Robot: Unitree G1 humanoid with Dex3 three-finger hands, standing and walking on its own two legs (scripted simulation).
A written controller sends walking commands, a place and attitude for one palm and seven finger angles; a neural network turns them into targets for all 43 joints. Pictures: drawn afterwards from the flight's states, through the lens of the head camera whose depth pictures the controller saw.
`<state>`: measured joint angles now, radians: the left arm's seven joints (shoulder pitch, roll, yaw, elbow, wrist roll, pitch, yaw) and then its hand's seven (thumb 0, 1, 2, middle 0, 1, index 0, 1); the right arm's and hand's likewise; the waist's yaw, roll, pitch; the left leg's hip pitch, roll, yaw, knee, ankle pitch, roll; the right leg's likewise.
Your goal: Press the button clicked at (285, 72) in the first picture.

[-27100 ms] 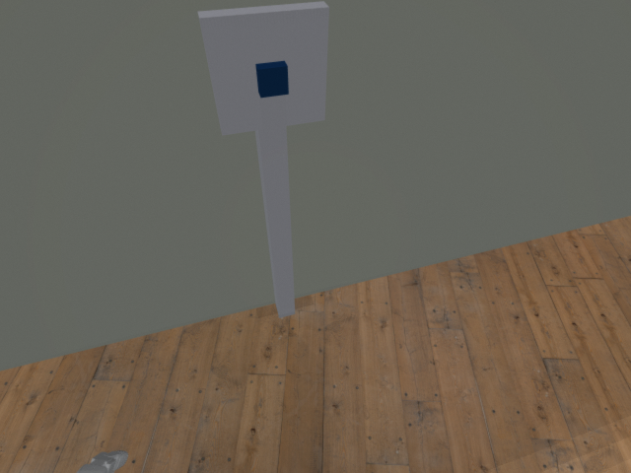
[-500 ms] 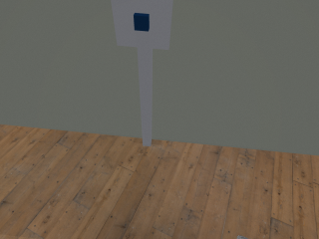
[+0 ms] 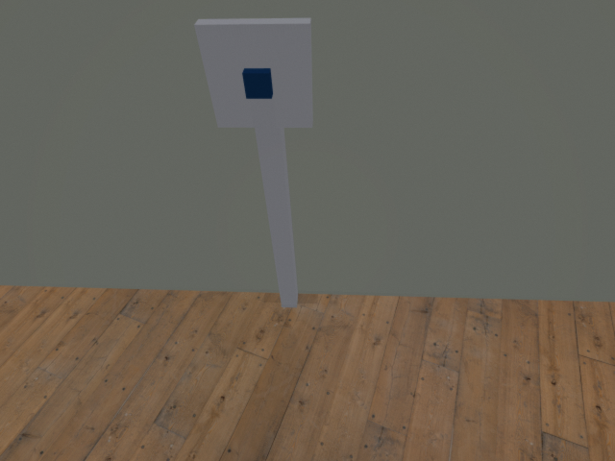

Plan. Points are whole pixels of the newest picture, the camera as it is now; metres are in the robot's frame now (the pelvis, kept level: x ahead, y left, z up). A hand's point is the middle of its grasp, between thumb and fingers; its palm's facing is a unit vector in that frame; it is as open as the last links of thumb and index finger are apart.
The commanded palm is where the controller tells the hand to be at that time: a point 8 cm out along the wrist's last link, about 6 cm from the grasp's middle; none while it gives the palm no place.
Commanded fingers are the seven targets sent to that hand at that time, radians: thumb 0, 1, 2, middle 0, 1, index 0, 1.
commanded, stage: let the arm hang, fingers relaxed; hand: left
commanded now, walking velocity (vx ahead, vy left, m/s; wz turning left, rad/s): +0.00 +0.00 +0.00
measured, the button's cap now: (258, 82) +0.76 +0.14 +0.14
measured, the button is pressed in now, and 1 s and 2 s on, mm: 0 0 0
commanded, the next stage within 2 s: stand and wait in 0.32 s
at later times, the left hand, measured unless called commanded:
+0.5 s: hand out of the picture -0.05 +0.14 -0.18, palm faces +0.05 -0.98 -0.17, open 7.3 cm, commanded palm none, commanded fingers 0.00 0.90 0.90 -0.20 -0.30 -0.20 -0.30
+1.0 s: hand out of the picture +0.01 +0.17 -0.17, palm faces +0.03 -0.98 -0.22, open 7.3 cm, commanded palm none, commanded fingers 0.00 0.90 0.90 -0.20 -0.30 -0.20 -0.30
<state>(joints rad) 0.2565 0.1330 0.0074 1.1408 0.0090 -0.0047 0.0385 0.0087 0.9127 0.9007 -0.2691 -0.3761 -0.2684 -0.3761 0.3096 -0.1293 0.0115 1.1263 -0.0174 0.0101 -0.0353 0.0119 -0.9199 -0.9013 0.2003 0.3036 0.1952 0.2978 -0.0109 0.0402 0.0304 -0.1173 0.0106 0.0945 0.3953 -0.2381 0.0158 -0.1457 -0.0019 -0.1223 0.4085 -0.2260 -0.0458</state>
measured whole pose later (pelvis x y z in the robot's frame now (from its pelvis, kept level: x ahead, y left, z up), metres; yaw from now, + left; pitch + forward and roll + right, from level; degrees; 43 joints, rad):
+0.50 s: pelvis -0.01 -0.01 +0.00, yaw +0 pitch -2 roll +0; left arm 0.31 0.09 0.01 1.19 0.01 0.00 0.04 0.01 0.91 0.90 -0.20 -0.30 -0.20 -0.30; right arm 0.35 -0.10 0.00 1.16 -0.02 0.01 -0.04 0.01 -0.91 -0.90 0.20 0.30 0.19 0.30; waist -0.01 0.02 0.05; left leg -0.14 0.03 0.09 0.41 -0.23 0.01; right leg -0.16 0.02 -0.12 0.39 -0.20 -0.06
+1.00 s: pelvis +0.00 -0.01 +0.00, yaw +0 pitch -1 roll +0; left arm 0.25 0.14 0.02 1.17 0.01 -0.02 0.04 0.01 0.91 0.90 -0.20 -0.30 -0.20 -0.30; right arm 0.28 -0.14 -0.01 1.15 -0.02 0.00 -0.04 0.01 -0.91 -0.90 0.20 0.30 0.19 0.30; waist -0.01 0.02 0.05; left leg -0.12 0.03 0.10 0.39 -0.24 0.01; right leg -0.15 0.02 -0.12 0.38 -0.21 -0.06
